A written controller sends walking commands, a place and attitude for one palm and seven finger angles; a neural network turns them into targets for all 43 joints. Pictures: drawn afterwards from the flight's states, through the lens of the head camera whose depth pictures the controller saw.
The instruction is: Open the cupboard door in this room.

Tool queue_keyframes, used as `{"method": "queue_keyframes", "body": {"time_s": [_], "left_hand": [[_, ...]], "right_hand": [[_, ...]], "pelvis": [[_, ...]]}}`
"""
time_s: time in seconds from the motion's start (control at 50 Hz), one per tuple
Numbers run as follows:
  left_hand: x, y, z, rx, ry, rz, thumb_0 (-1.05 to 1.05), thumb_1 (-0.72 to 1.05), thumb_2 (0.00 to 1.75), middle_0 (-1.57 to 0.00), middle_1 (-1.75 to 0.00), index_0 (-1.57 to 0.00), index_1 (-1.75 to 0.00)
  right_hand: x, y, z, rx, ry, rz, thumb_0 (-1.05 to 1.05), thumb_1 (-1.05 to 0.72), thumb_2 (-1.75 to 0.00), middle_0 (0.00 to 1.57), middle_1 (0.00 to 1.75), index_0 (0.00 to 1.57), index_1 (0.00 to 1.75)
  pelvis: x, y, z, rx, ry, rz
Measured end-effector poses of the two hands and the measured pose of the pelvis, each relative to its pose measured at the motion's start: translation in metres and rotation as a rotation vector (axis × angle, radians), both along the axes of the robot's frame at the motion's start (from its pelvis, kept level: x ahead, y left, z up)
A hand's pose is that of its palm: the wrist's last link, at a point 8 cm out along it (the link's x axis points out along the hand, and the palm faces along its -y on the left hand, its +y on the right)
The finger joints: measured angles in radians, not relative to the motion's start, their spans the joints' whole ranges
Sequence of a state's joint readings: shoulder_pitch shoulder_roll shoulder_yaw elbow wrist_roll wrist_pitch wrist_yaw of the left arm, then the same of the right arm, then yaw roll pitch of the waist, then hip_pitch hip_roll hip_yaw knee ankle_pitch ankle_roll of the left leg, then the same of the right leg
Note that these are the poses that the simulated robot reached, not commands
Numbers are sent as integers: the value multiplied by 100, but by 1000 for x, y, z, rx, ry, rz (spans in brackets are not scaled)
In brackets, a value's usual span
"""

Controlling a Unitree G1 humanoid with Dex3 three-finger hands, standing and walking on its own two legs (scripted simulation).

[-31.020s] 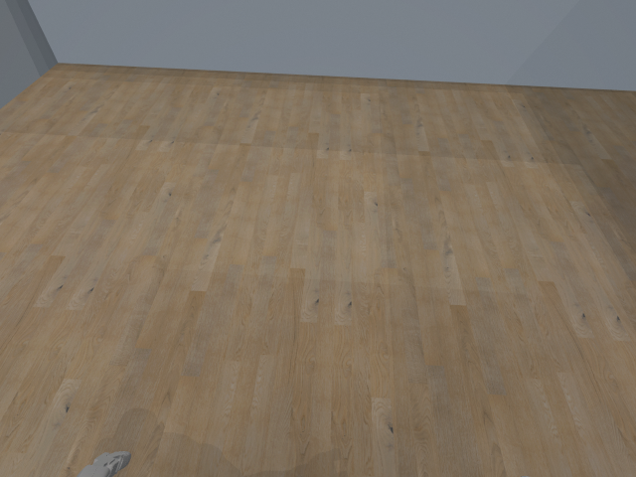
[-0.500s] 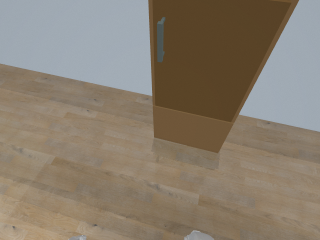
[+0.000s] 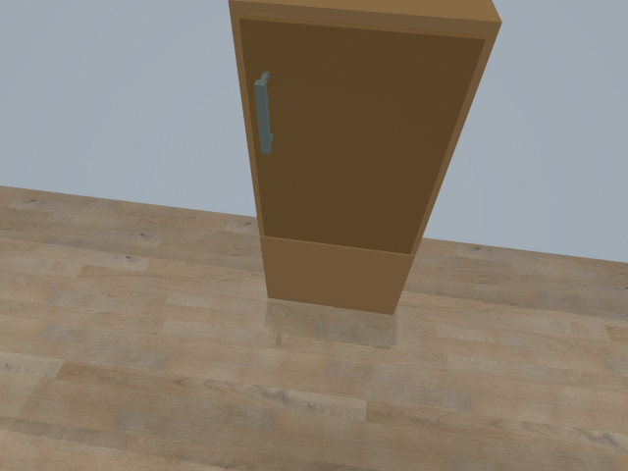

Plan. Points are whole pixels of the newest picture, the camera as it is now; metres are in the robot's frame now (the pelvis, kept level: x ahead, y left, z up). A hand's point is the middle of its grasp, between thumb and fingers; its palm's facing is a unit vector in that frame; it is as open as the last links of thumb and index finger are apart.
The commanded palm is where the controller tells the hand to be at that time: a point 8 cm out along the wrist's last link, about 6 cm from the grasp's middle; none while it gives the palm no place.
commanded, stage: take the last steps up to it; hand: left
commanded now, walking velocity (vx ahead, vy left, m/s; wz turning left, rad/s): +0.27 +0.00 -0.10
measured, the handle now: (265, 114) +0.75 +0.17 +0.04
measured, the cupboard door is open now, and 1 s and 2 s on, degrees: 0 0 0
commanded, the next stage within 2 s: come to a stop and stand still in 0.60 s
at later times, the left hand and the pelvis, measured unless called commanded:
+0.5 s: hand (225, 441) +0.19 +0.15 -0.17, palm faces -0.16 -0.97 -0.17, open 7.4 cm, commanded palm none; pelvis +0.10 -0.01 +0.00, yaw -6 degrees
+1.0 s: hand (231, 430) +0.21 +0.15 -0.19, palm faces +0.02 -0.98 -0.20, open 7.3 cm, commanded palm none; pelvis +0.18 -0.03 -0.01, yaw -3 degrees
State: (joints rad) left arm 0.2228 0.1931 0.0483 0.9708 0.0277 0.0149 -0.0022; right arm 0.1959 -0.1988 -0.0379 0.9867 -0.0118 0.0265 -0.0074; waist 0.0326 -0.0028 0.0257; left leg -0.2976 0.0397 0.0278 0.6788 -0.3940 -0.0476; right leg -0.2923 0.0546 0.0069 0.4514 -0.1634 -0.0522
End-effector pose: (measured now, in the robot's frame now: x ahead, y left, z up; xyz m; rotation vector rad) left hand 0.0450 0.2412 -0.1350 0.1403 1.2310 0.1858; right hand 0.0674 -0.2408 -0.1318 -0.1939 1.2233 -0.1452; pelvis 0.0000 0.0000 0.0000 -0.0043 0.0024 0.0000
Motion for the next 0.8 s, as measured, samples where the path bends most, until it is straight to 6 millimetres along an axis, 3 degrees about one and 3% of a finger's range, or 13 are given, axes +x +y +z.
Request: {"method": "queue_keyframes", "body": {"time_s": [0.08,0.18,0.3,0.4,0.52,0.56,0.62,0.72,0.8], "left_hand": [[-1,15,-13,-32,24,-4,0,91,90,-20,-30,-20,-30],[9,24,-5,-52,60,-44,0,91,90,-20,-30,-20,-30],[32,24,-4,-42,103,-83,0,91,90,-20,-30,-19,-30],[76,3,-6,-40,121,-142,0,91,90,-20,-30,-19,-30],[160,-46,-12,-37,28,-227,0,91,90,-20,-30,-19,-30],[183,-62,-12,-33,-31,-227,0,91,90,-20,-30,-19,-30],[197,-76,-4,-37,-84,-186,0,91,90,-20,-30,-19,-30],[202,-70,11,11,-112,-96,-3,95,90,-20,-30,-20,-30],[193,-62,11,31,-48,-89,-3,95,90,-20,-30,-20,-30]], "right_hand": [[-15,17,7,-23,-20,-26,1,-90,-90,20,30,20,30],[-51,32,16,-19,65,-87,1,-90,-90,20,30,20,30],[-88,48,13,13,194,-180,1,-90,-90,20,30,20,30],[-110,59,9,63,306,-253,1,-90,-90,20,30,20,30],[-116,54,-6,139,439,-319,1,-90,-90,20,30,20,30],[-108,46,-14,159,467,-317,1,-90,-90,20,30,20,30],[-73,25,-18,157,440,-279,1,-90,-90,20,30,20,30],[19,-13,-20,112,266,-189,1,-91,-90,20,30,20,29],[92,-30,-16,72,117,-141,1,-91,-90,20,29,20,29]], "pelvis": [[5,15,-2,-13,-6,-17],[19,25,10,-33,-4,-36],[44,24,11,-15,5,-75],[68,12,7,-1,8,-96],[104,-17,-8,20,11,-108],[115,-28,-14,12,4,-99],[127,-37,-9,12,-12,-73],[147,-47,1,9,-17,-49],[161,-47,4,4,-15,-52]]}}
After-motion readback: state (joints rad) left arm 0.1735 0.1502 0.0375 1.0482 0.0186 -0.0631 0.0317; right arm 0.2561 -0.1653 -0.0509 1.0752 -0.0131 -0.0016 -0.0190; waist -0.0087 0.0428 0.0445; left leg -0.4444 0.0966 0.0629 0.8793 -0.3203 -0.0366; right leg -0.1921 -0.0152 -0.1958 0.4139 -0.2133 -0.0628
